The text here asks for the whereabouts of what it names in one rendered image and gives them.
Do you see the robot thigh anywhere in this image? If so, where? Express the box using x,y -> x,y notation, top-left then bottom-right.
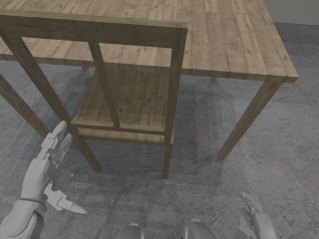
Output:
182,221 -> 216,239
116,225 -> 146,239

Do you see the right robot thigh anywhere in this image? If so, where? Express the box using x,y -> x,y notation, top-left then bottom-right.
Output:
182,221 -> 216,239

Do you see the table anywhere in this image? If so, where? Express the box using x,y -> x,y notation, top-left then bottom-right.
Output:
0,0 -> 299,159

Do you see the chair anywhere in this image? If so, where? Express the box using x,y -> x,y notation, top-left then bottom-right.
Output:
0,8 -> 188,179

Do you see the robot left forearm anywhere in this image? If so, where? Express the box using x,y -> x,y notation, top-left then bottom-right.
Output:
0,198 -> 48,239

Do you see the left robot hand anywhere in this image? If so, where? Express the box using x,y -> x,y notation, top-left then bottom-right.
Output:
20,120 -> 89,216

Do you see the right robot hand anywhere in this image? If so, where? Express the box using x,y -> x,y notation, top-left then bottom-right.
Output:
236,191 -> 278,239

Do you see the left robot thigh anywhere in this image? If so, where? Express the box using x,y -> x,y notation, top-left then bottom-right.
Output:
116,225 -> 146,239

